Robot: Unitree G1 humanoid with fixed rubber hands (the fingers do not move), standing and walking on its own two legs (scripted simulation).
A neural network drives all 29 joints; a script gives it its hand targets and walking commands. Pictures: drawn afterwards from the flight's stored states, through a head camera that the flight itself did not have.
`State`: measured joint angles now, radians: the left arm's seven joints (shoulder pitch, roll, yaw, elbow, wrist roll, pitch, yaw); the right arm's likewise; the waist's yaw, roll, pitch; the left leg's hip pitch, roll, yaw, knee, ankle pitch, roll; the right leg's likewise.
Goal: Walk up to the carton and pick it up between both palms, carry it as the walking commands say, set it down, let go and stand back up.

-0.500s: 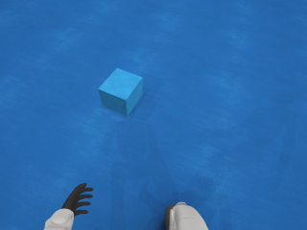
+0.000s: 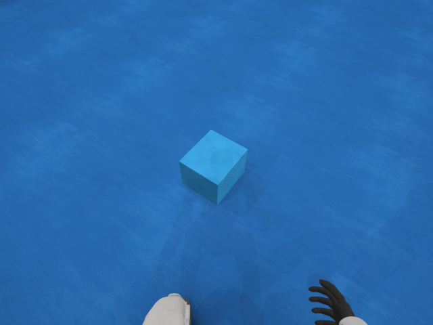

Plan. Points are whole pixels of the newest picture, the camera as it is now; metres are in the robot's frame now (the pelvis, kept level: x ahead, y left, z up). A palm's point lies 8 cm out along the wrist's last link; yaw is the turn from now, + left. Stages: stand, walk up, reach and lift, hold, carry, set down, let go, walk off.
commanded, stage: walk up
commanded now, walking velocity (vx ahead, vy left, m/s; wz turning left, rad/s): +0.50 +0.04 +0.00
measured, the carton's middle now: (214, 166) +0.89 +0.11 -0.67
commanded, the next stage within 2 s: none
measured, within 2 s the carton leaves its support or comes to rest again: neither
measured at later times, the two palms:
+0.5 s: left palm (147, 185) +0.41 +0.23 -0.12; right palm out of the picture +0.11 -0.19 -0.13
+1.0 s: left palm (105, 226) +0.30 +0.30 -0.13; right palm (301, 172) +0.51 -0.17 -0.12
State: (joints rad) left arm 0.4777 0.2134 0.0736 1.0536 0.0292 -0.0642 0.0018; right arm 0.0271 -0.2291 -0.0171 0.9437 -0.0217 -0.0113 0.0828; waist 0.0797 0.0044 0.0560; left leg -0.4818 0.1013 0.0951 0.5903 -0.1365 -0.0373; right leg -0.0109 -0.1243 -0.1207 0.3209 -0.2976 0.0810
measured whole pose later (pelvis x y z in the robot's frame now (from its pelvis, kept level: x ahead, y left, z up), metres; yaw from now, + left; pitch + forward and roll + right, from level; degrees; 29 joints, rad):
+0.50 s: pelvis +0.24 +0.02 +0.00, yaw +0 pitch +0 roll +0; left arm 0.03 0.19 0.04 0.91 0.02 -0.03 -0.04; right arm 0.49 -0.16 -0.04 1.13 -0.02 -0.08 -0.01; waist -0.10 -0.01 0.07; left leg 0.05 0.06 0.15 0.31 -0.35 -0.03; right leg -0.48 -0.08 -0.11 0.60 -0.16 0.03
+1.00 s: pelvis +0.38 +0.06 +0.00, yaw +1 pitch -1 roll +0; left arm 0.42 0.21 0.07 1.08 0.04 -0.03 0.01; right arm 0.09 -0.22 -0.02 0.99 -0.02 -0.01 0.03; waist 0.06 0.00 0.04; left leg -0.35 0.09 0.11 0.57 -0.24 -0.05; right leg -0.17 -0.12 -0.11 0.43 -0.24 0.04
